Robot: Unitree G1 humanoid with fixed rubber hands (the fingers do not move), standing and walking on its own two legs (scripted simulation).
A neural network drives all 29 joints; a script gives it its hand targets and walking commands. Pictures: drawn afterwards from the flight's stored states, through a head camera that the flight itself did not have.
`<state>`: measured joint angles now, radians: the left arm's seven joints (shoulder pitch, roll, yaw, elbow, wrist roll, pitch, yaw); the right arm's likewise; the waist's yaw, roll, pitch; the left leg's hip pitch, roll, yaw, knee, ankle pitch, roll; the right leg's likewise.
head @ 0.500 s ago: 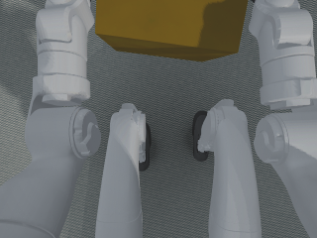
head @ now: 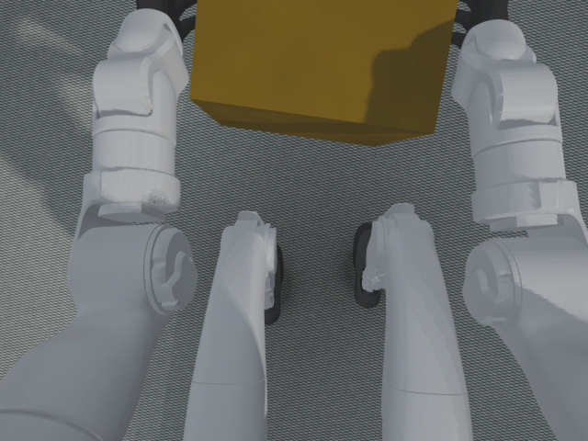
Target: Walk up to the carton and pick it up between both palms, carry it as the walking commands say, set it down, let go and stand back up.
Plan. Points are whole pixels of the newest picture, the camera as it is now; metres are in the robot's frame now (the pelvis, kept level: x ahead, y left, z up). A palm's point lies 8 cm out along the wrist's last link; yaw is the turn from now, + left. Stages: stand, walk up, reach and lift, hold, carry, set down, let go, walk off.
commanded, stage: reach and lift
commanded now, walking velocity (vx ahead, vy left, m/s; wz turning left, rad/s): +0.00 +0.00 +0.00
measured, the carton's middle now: (316, 38) +0.55 +0.01 -0.10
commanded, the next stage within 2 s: none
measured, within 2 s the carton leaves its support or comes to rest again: neither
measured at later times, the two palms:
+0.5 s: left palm (128, 5) +0.50 +0.15 +0.05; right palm (529, 22) +0.49 -0.16 +0.03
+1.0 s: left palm out of the picture +0.48 +0.15 +0.12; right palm out of the picture +0.46 -0.17 +0.10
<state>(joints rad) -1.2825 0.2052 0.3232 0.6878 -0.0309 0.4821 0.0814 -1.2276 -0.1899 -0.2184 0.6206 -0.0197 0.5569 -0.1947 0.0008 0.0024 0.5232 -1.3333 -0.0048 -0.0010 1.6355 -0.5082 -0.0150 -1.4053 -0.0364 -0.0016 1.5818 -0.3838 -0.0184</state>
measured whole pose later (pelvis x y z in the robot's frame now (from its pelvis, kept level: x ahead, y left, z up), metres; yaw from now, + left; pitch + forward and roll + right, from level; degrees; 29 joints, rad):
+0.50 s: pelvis +0.00 -0.01 +0.06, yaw +0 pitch +6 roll +2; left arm -1.17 0.16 0.34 0.66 0.00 0.48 0.07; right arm -1.12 -0.15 -0.22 0.60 -0.05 0.57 -0.19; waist 0.00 0.00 0.52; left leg -1.07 -0.01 0.00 1.40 -0.43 -0.02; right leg -1.15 -0.03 0.00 1.36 -0.33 -0.03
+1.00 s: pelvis +0.01 -0.01 +0.12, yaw +0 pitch +0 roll +2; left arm -1.01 0.11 0.35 0.63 0.04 0.47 0.04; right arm -0.95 -0.09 -0.22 0.55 -0.07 0.57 -0.19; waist 0.00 0.00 0.51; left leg -0.76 -0.01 0.00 1.11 -0.36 -0.02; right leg -0.83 -0.03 0.00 1.10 -0.27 -0.03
